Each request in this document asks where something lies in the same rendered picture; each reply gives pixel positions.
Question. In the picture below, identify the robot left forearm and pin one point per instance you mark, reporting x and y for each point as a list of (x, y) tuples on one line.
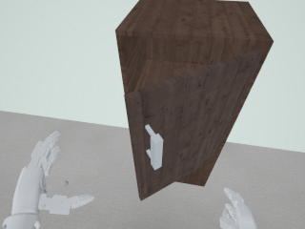
[(25, 220)]

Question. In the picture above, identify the cupboard door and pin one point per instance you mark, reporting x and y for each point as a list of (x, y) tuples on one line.
[(192, 113)]

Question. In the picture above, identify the robot right hand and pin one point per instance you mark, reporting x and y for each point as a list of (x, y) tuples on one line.
[(242, 217)]

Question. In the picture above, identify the robot left hand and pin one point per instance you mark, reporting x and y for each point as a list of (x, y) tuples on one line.
[(28, 197)]

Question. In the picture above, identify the handle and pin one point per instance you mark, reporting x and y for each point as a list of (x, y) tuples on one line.
[(156, 151)]

